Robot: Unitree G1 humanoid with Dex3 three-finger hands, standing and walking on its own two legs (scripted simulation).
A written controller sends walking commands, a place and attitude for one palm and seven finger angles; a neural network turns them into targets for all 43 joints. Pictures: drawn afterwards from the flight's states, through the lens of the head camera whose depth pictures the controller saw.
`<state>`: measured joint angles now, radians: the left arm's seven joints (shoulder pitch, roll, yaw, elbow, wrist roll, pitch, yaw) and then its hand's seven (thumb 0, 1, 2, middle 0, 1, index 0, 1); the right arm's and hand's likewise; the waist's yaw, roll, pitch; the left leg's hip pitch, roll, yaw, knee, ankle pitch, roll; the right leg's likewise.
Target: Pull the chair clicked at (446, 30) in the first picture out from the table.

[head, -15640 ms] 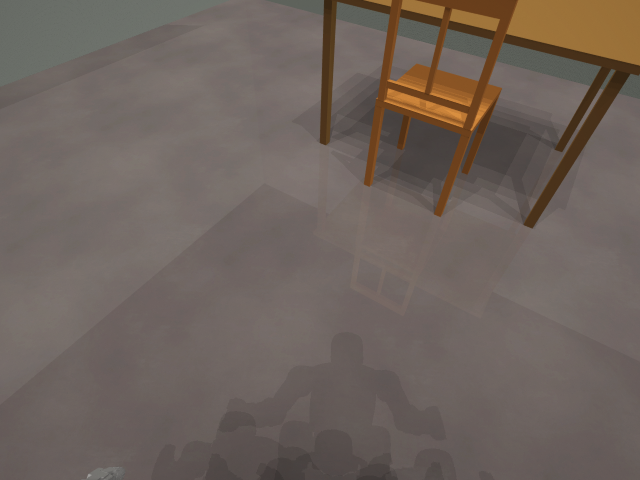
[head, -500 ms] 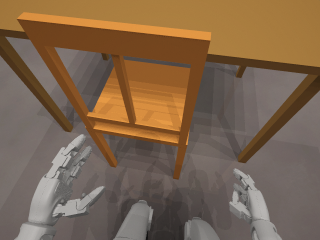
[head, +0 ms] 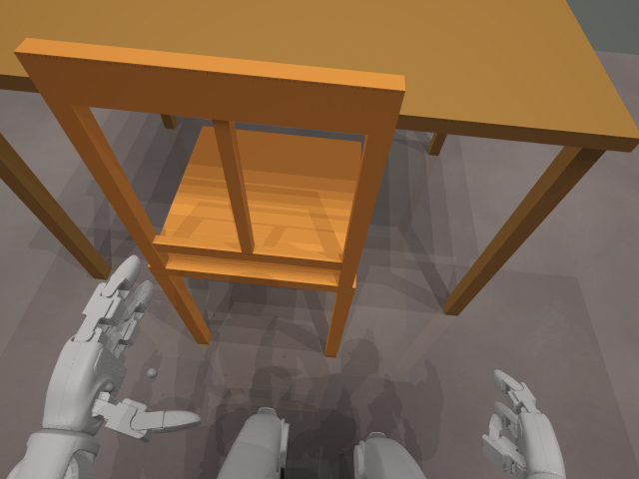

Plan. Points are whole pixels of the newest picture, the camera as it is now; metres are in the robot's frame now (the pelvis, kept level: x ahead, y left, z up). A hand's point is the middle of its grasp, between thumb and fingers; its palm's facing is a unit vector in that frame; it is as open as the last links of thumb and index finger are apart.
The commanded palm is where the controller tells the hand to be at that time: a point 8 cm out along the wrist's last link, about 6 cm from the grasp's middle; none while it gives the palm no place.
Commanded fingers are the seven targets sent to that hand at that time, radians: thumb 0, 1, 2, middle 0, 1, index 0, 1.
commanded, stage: raise the hand toward the chair's back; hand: left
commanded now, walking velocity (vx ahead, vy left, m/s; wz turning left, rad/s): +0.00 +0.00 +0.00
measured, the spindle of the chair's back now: (237, 195) +0.48 +0.15 +0.02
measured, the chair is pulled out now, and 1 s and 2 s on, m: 0.00 0.00 0.00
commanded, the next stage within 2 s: aim the fingers beside a spindle in 0.96 s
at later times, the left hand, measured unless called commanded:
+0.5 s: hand (128, 339) +0.25 +0.22 +0.07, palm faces -0.02 -1.00 -0.06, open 16.9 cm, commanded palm +0.23 +0.27 +0.08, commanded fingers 0.00 -0.50 0.30 -0.06 -0.08 -0.06 -0.08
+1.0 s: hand (145, 338) +0.25 +0.20 +0.07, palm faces -0.01 -1.00 -0.07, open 16.9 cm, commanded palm +0.23 +0.25 +0.08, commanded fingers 0.00 -0.50 0.30 -0.06 -0.08 -0.06 -0.08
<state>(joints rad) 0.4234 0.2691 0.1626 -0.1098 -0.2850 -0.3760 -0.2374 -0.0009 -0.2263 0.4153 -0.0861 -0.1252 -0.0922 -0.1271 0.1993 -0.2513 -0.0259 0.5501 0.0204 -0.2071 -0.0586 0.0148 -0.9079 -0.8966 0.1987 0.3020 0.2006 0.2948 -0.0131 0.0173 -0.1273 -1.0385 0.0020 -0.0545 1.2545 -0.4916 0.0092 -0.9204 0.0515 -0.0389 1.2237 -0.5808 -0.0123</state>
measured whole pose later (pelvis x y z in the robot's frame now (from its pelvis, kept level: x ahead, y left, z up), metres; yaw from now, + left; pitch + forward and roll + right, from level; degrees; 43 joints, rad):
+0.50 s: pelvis +0.01 +0.00 +0.01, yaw +1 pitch +15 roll -4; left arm 0.29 0.31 0.24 -0.02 -0.31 -0.30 -0.32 -0.01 -0.49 0.30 -0.06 -0.08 -0.06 -0.09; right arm 0.20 -0.25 0.03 0.56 0.02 -0.22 -0.06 0.01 -0.90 -0.90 0.20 0.30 0.21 0.30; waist 0.00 0.03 -0.12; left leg -0.98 0.00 -0.07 1.20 -0.48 0.01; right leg -0.85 0.05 -0.05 1.15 -0.57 -0.01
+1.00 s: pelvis +0.01 -0.01 +0.01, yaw +1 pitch +15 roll -3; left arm 0.29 0.30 0.23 0.00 -0.31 -0.32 -0.32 -0.01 -0.50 0.30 -0.06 -0.08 -0.07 -0.08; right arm 0.19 -0.25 0.02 0.57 0.02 -0.22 -0.05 0.01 -0.91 -0.90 0.20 0.30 0.20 0.30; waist 0.00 0.04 -0.13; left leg -0.97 0.01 -0.07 1.19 -0.48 -0.01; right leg -0.85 0.06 -0.05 1.16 -0.57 -0.03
